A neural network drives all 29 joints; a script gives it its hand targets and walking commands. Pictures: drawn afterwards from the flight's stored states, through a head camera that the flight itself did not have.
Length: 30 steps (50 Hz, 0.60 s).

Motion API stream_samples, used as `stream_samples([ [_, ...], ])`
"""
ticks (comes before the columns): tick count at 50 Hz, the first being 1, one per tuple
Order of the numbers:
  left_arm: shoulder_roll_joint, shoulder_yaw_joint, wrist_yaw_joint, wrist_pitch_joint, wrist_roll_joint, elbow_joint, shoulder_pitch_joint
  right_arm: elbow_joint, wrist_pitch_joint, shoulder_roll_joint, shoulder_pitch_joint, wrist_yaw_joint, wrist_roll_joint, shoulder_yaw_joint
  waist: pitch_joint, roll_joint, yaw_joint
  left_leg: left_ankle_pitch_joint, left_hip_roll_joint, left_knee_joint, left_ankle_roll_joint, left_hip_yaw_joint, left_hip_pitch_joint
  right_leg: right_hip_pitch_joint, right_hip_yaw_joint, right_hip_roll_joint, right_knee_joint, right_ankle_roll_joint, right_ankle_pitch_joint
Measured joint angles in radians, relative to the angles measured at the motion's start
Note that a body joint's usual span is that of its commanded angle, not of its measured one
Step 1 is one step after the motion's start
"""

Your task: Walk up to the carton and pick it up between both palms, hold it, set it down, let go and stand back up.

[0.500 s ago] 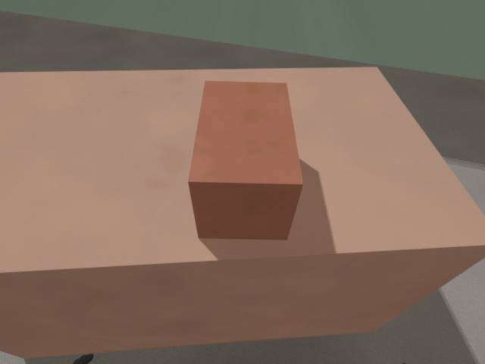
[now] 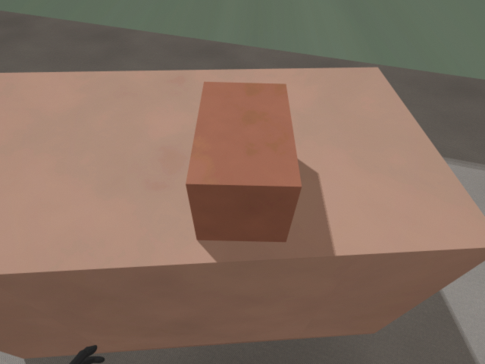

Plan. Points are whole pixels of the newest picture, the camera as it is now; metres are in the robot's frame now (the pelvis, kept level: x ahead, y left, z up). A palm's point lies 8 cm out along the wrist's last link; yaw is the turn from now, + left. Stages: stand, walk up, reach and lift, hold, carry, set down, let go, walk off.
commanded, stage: stand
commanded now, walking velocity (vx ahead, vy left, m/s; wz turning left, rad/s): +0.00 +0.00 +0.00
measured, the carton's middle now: (243, 158) +0.48 +0.01 +0.03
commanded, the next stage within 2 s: none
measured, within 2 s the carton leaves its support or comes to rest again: neither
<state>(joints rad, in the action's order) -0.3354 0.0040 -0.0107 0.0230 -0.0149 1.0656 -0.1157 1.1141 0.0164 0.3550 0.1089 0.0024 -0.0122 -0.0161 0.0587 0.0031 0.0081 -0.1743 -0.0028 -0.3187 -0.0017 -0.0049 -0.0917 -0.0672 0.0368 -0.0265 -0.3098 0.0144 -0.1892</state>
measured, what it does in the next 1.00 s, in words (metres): stands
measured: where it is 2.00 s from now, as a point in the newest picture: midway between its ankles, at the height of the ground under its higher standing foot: outside the picture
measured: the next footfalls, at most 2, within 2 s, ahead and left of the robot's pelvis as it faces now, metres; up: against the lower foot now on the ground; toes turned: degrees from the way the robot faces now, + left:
none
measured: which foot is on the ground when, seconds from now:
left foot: down 0.00-1.00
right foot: down 0.00-1.00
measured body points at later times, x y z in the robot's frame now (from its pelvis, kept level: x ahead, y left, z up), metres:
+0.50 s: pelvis +0.01 +0.00 +0.00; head +0.02 -0.01 +0.45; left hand +0.10 +0.29 -0.13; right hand +0.09 -0.31 -0.13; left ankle +0.00 +0.12 -0.75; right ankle -0.01 -0.13 -0.75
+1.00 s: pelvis +0.01 -0.01 +0.00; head +0.02 -0.01 +0.45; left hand +0.10 +0.29 -0.13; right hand +0.09 -0.31 -0.13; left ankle +0.00 +0.12 -0.75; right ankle -0.01 -0.13 -0.75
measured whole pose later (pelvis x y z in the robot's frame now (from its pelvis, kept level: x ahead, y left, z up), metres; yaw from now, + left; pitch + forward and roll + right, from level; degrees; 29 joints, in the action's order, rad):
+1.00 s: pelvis +0.01 -0.01 +0.00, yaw +0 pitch -3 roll +0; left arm -0.34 0.01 -0.01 0.02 -0.01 1.08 -0.11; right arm 1.11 0.02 0.36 0.10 0.00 -0.01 -0.01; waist 0.07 0.01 0.00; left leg -0.18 0.01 -0.30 0.01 -0.01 -0.08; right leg -0.05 0.04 -0.02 -0.29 0.01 -0.20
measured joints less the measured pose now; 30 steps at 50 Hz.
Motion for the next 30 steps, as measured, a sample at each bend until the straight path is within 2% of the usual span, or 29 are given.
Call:
stream_samples([
  [30, 0.002, -0.002, 0.001, 0.002, 0.002, 0.007, 0.004, -0.005, -0.002, 0.004, -0.014, -0.006, 0.005, 0.003, 0.009, 0.003, -0.009, -0.006, 0.009, 0.004, 0.007, -0.004, 0.005, 0.007, 0.004, 0.009, 0.009, -0.007, -0.004],
])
